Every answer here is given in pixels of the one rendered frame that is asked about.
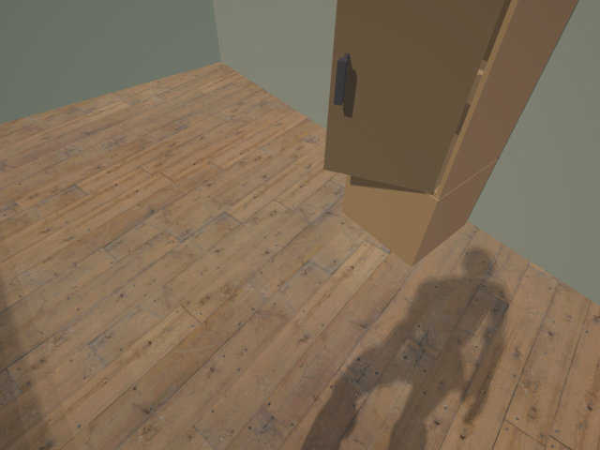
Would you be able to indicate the handle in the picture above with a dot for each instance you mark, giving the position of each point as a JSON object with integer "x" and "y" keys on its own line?
{"x": 342, "y": 65}

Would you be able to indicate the cupboard door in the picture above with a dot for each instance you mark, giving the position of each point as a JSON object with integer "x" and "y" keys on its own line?
{"x": 411, "y": 68}

